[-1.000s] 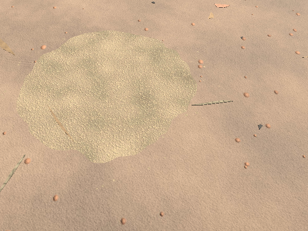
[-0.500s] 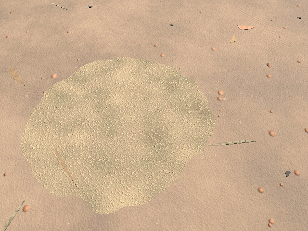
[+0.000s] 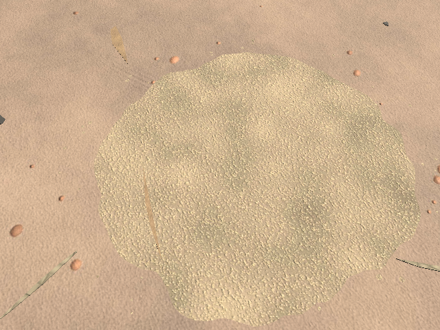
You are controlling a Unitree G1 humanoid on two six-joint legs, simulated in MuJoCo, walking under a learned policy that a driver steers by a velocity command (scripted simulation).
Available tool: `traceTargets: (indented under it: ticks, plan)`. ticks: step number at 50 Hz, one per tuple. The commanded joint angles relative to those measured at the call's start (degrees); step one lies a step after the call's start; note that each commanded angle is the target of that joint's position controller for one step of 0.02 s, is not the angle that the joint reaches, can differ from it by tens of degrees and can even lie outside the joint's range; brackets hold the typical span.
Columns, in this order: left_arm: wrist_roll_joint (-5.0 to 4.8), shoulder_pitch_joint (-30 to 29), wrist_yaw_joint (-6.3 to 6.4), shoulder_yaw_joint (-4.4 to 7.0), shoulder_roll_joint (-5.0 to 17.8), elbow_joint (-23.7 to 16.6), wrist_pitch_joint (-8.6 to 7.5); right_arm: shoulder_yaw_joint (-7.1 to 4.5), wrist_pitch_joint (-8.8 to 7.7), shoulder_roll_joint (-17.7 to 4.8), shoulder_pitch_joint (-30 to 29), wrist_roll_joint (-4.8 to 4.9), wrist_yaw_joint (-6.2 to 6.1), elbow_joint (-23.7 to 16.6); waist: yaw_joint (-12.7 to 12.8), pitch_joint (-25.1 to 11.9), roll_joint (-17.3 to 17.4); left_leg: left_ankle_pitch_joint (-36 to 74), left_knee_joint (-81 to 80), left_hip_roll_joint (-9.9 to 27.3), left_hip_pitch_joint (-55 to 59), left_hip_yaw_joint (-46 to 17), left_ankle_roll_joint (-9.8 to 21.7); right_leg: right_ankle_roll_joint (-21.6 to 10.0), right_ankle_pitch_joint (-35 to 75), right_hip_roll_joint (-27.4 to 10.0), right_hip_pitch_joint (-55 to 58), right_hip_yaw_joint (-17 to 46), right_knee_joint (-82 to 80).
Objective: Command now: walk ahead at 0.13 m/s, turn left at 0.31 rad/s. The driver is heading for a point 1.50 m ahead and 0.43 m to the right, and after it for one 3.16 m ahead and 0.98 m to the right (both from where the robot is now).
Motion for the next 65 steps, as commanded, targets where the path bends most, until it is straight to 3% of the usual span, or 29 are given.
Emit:
traceTargets:
  ticks: [1, 2, 3, 6, 9, 13, 17, 18, 19, 20, 21, 22, 25, 29, 33, 36, 37, 38, 39, 40, 42, 44, 48, 53, 54, 55, 56, 58, 65]
  plan:
    - [0.26, 7.1, 1.47, 1.05, 7.3, -3.0, 1.54, -0.39, 0.49, -6.7, 2.0, -0.42, -1.92, -5.2, 0.3, -20.9, 0.4, 22.0, -8.2, 29.1, 23.5, -31.0, 16.3, -0.5, 14.9, -3.8, -15.7, 6.2, -2.9]
    - [1.40, 6.9, 2.12, 1.15, 5.6, -2.4, 3.48, 0.59, 0.25, -4.3, 0.0, -0.85, -2.05, -4.7, 1.7, -15.8, -0.8, 23.0, -10.3, 25.4, 12.2, -25.0, 15.0, 1.0, 17.8, -4.5, -8.6, 6.6, -11.6]
    - [2.02, 6.7, 2.55, 0.94, 4.2, -2.7, 4.35, 0.62, -0.16, -4.4, -0.1, -1.18, -2.05, -3.2, 2.3, -13.2, 2.4, 24.2, -10.8, 21.1, 6.9, -18.7, 13.3, 1.5, 18.4, -4.1, -3.3, 5.5, -20.3]
    - [1.78, 3.4, 2.41, 0.35, 1.9, -2.9, 4.14, 0.39, -1.05, -4.3, 1.5, -1.57, -3.54, -0.4, 1.2, -14.8, 6.1, 32.6, -10.2, 16.3, 7.2, -8.6, 9.0, 1.2, 23.6, -3.1, 6.3, 4.3, -39.2]
    - [0.89, 0.4, 1.59, 0.66, 2.7, -3.7, 4.89, -0.08, -0.64, -5.3, 2.1, -1.45, -4.07, 0.7, -0.3, -13.9, 6.4, 23.5, -12.3, 17.3, 9.7, -8.3, 7.6, 0.9, 25.1, -0.8, 8.8, 2.6, -45.6]
    - [1.46, -4.3, 1.35, 1.49, 4.4, -6.5, 5.49, -0.86, 0.98, -6.1, 3.4, -0.54, -5.09, 0.4, -2.3, -7.7, 6.5, 9.8, -12.5, 20.4, 14.6, -12.3, 8.8, -0.4, 16.8, 0.3, 2.8, 2.1, -48.2]
    - [1.59, -2.9, 0.37, 1.60, 3.3, -6.8, 5.46, -1.72, 2.60, -7.0, 3.4, 0.83, -6.01, -0.4, -0.8, -6.3, 6.0, 11.8, -7.4, 19.6, 17.3, -10.1, 5.7, -3.3, 24.1, 2.9, 6.8, -1.4, -59.9]
    - [1.86, -2.4, 0.19, 2.00, 4.7, -6.9, 5.46, -1.95, 2.70, -6.8, 4.1, 0.91, -6.07, -0.6, -1.0, -6.8, 4.4, 10.2, -4.1, 17.4, 16.2, -7.6, 3.0, -4.9, 32.3, 2.3, 9.9, 0.6, -62.3]
    - [2.15, -1.4, 0.39, 3.12, 9.0, -7.2, 5.44, -1.87, 2.44, -5.1, 4.8, -0.07, -6.00, -1.9, -3.0, -8.8, -4.2, 5.4, 4.4, 12.2, 11.0, -1.7, -0.9, -8.2, 46.9, -2.9, 15.2, 8.5, -62.0]
    - [1.24, 0.7, 0.48, 4.06, 11.2, -7.1, 5.51, -1.58, 1.98, -3.4, 0.5, -0.98, -5.85, -3.9, -1.7, -8.4, -12.3, -6.3, 13.0, 4.3, -0.1, 5.4, -5.9, -15.0, 53.3, -9.1, 20.6, 19.6, -66.0]
    - [2.22, 5.4, 0.32, 3.87, 11.0, -7.0, 5.14, -1.36, 1.67, -3.1, -6.7, -0.78, -5.68, -6.3, 3.4, -8.5, -14.6, -26.7, 22.9, 0.2, -11.0, 1.6, -7.1, -21.6, 57.9, -15.1, 26.2, 29.8, -70.8]
    - [3.35, 6.8, 0.47, 3.84, 11.4, -7.0, 4.27, -1.56, 1.38, -2.8, -7.5, -0.12, -5.47, -6.5, 3.5, -9.9, -10.5, -30.9, 32.6, 0.9, -16.2, -3.4, -7.0, -23.0, 57.7, -15.4, 29.6, 30.7, -70.8]
    - [0.95, -3.5, 1.37, 4.00, 10.8, -10.2, 4.37, -2.06, 1.88, -4.4, -3.2, 0.24, -5.86, -4.8, -1.8, -9.9, -4.2, -19.5, 29.5, 4.4, -15.0, -5.2, -7.9, -16.3, 58.1, -9.0, 26.3, 19.7, -68.3]
    - [0.92, -4.7, 1.72, 4.44, 11.3, -11.5, 6.46, -1.06, 1.71, -2.0, -4.3, 0.44, -5.06, -5.7, -1.6, -11.5, -5.7, -12.1, 16.6, 2.0, -3.2, -3.0, -8.8, -14.7, 52.4, -4.6, 19.4, 16.7, -68.0]
    - [0.90, -5.3, 1.23, 4.47, 11.6, -12.9, 6.83, -1.59, 1.33, -4.4, -3.0, 0.89, -3.90, -6.5, -1.5, -10.8, -9.4, -10.9, 6.7, 1.0, 3.9, -3.4, -8.0, -14.6, 41.2, -4.1, 15.8, 21.9, -69.0]
    - [0.39, -6.8, 1.48, 3.97, 10.1, -14.5, 6.84, -2.87, 0.53, -6.7, 2.6, 0.51, -3.36, -5.4, -4.3, -9.9, -7.8, -0.5, -8.3, 3.4, 15.9, -3.7, -5.9, -10.6, 31.1, -0.3, 10.7, 23.3, -64.6]
    - [1.24, -5.1, 1.43, 3.06, 6.8, -15.0, 6.85, -3.84, 0.56, -10.2, 6.4, -0.54, -3.69, -5.3, -4.3, -12.6, 0.4, 3.9, -10.2, 14.2, 25.3, -13.3, -2.3, -7.2, 18.6, 4.0, 2.8, 18.9, -53.8]
    - [0.70, -2.2, 1.18, 2.56, 4.6, -17.1, 6.15, -4.63, 1.15, -14.5, 7.1, -2.14, -3.66, -5.1, -1.1, -11.6, 18.2, 13.9, -13.2, 26.9, 27.6, -30.7, 8.0, -4.1, -1.3, 13.6, -9.4, 9.9, -41.9]
    - [1.16, -2.4, 0.92, 4.07, 10.1, -16.9, 5.31, -4.01, 0.55, -11.9, 6.3, -2.53, -3.59, -6.3, -2.0, -11.4, 15.9, 12.1, -14.2, 31.1, 24.3, -35.3, 13.9, -2.0, -1.7, 9.0, -11.6, 10.6, -27.9]
    - [0.63, -2.5, 0.75, 5.24, 13.0, -16.2, 5.45, -3.17, 0.36, -9.0, 3.0, -1.97, -3.88, -7.4, -1.0, -9.6, 11.4, 9.7, -13.8, 27.8, 21.5, -28.1, 12.2, -1.5, 3.3, 7.5, -11.7, 10.2, -22.5]
    - [1.01, -1.4, 1.06, 5.36, 11.8, -14.6, 6.74, -2.41, 0.81, -6.3, -2.2, -0.43, -4.32, -8.5, 0.2, -7.2, 8.1, 6.7, -13.3, 21.1, 17.9, -17.1, 7.4, -0.1, 11.1, 6.0, -10.9, 8.0, -19.5]
    - [0.93, -2.8, 0.59, 4.01, 7.6, -15.7, 7.05, -2.16, 1.37, -6.7, 0.0, -0.56, -4.89, -7.5, -1.0, -6.4, 7.6, 10.5, -13.8, 18.1, 15.9, -11.4, 7.3, 0.9, 14.7, 6.2, -8.7, 5.0, -22.5]
    - [1.32, -6.4, -0.18, 1.63, 3.4, -18.0, 6.59, -2.20, 1.99, -7.9, 2.5, -0.44, -5.03, -6.3, -2.9, -9.1, 10.3, 11.8, -12.5, 17.7, 17.7, -6.9, 7.6, 1.2, 14.0, 4.4, -0.9, 2.0, -40.3]
    - [1.45, -2.3, -1.06, 2.00, 4.5, -16.7, 6.43, -1.34, 1.91, -7.7, 3.4, 0.96, -3.75, -5.6, -1.1, -8.7, 10.5, 6.6, -8.3, 17.4, 12.9, -6.4, 4.9, -2.2, 24.5, 6.5, 17.4, -2.9, -66.9]
    - [2.07, -2.0, -0.88, 2.07, 5.5, -17.2, 6.45, -0.76, 1.52, -6.1, 6.0, 0.86, -3.42, -4.6, -1.2, -8.8, 8.8, 3.6, -6.7, 16.0, 10.2, -5.6, 1.1, -3.4, 30.1, 4.9, 23.2, 0.2, -71.0]
    - [2.64, -0.6, -0.26, 2.63, 9.1, -18.1, 6.43, 0.05, 0.85, -3.9, 7.3, -0.92, -2.89, -5.0, -2.7, -11.0, 0.2, -3.4, 1.3, 12.0, 5.1, -1.5, -4.2, -5.8, 46.0, -4.3, 29.9, 11.1, -70.5]
    - [3.53, -4.9, -0.34, 2.22, 9.8, -18.4, 6.42, 0.78, 0.14, -2.0, 9.9, -1.48, -2.54, -5.6, -7.0, -10.7, -10.9, -13.1, 0.6, 9.6, 5.6, 0.5, -7.2, -12.2, 46.3, -10.3, 23.4, 16.6, -69.5]
    - [3.50, -7.7, -1.41, 1.12, 4.1, -18.9, 5.64, 0.03, 0.48, -6.0, 5.6, -1.16, -2.83, -5.7, -4.4, -8.5, -7.8, -5.7, -2.0, 9.6, 12.1, 0.0, -8.6, -10.9, 29.9, -4.5, 17.0, 13.0, -70.2]
    - [2.64, -5.8, -1.96, 1.00, 3.9, -18.3, 5.14, -0.32, 0.96, -5.7, 7.7, -0.55, -2.35, -3.4, -3.5, -6.0, -1.9, 0.6, -3.9, 9.8, 15.0, 0.6, -7.8, -7.3, 36.1, 0.1, 17.5, 8.3, -67.5]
